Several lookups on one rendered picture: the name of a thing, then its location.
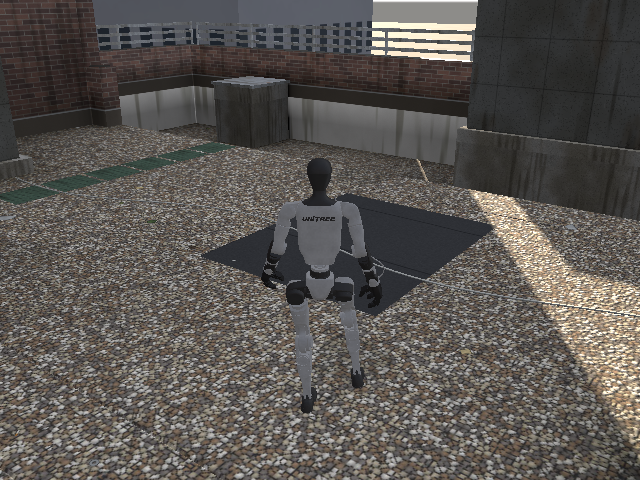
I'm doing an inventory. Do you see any robot left forearm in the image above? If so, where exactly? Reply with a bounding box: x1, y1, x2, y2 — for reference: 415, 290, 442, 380
263, 239, 281, 275

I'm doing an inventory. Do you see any robot right forearm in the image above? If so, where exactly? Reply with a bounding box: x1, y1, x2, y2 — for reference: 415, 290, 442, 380
358, 242, 380, 287

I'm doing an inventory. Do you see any robot left hand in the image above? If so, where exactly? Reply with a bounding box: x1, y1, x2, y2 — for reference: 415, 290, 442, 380
261, 270, 284, 289

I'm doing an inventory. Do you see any right robot upper arm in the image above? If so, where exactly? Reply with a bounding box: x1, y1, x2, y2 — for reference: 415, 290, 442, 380
340, 201, 367, 258

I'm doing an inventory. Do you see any humanoid robot torso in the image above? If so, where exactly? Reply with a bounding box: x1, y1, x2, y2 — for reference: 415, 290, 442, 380
296, 197, 343, 300

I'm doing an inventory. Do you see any left robot upper arm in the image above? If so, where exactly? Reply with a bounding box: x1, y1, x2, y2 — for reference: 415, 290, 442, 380
271, 201, 299, 255

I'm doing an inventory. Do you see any robot right foot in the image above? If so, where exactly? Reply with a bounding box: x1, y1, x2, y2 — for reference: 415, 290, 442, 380
351, 367, 365, 388

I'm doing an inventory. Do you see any robot right hand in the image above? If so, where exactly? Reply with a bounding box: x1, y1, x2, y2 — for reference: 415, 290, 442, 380
359, 283, 383, 308

